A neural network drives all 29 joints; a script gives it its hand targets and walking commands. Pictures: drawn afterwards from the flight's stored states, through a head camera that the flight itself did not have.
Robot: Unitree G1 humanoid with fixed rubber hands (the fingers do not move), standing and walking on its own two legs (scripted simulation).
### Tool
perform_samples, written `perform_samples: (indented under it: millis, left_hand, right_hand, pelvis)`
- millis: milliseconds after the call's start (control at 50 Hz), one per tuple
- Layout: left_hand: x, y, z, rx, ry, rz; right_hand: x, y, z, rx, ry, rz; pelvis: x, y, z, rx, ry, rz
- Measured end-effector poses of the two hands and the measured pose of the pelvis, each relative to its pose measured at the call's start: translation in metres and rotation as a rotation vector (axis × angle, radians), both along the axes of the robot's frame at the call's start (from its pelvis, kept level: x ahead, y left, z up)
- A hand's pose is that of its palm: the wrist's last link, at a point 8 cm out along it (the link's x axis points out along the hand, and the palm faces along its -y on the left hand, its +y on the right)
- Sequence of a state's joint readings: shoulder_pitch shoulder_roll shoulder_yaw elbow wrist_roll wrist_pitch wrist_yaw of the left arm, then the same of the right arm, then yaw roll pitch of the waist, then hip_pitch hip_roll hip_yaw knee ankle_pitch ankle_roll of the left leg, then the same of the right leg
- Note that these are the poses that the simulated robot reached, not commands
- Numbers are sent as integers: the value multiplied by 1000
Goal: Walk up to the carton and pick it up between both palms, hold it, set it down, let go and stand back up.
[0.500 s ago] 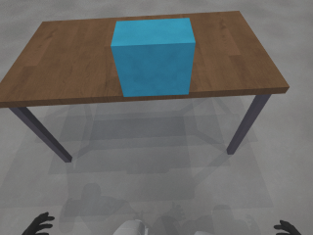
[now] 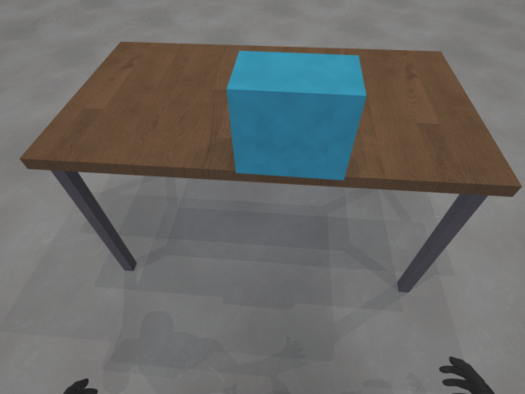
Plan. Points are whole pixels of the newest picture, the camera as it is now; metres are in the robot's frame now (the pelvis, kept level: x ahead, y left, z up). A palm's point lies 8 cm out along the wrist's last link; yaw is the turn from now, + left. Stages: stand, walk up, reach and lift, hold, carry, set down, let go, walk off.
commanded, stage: walk up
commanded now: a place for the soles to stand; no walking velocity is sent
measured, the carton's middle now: (293, 117) +0.67 -0.04 +0.03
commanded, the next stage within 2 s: none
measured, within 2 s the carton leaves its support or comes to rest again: neither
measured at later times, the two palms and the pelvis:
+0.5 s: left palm out of the picture +0.11 +0.32 -0.08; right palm out of the picture +0.14 -0.33 -0.07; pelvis +0.03 -0.01 +0.01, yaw +2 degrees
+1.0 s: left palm (105, 379) +0.15 +0.25 -0.04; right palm (484, 299) +0.30 -0.39 -0.11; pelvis +0.17 -0.09 +0.01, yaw +2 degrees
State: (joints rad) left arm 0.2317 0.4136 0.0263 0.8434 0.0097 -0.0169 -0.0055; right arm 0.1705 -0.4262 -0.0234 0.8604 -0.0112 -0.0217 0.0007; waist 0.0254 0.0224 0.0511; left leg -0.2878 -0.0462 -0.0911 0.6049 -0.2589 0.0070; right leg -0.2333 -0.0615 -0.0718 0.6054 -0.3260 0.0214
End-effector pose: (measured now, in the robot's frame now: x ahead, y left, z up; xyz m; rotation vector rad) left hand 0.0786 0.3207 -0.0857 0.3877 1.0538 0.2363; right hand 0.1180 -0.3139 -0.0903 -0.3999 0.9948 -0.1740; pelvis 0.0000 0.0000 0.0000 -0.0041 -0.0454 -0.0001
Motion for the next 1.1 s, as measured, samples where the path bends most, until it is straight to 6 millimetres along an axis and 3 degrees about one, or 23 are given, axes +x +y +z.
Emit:
perform_samples:
  millis: [240,420,480,560,660,720,880,1000,1100]
  left_hand:
    - [34,3,9,-12,-44,30]
    - [35,-2,3,-46,-28,55]
    - [31,2,4,-39,-17,60]
    - [31,2,5,-5,5,59]
    - [50,-25,11,20,36,25]
    - [51,-39,16,49,17,44]
    - [43,-63,47,86,87,157]
    - [67,-73,42,82,146,164]
    - [99,-77,21,48,187,172]
  right_hand:
    - [11,5,3,10,66,16]
    - [22,-3,12,-13,67,20]
    - [21,-14,18,-23,60,16]
    - [12,-44,18,-57,90,-8]
    - [8,-85,9,-59,123,-52]
    - [30,-98,-2,-49,127,-45]
    - [115,-96,-5,41,74,29]
    - [178,-81,-16,85,82,72]
    - [262,-54,-17,101,12,125]
  pelvis:
    - [10,-3,10,-3,14,28]
    - [17,-6,13,-3,16,39]
    - [28,-11,13,12,32,34]
    - [37,-24,9,16,31,44]
    - [57,-52,5,33,20,40]
    - [75,-68,2,17,5,45]
    - [134,-84,19,46,-19,41]
    - [175,-89,14,27,-3,39]
    - [219,-85,2,9,17,24]
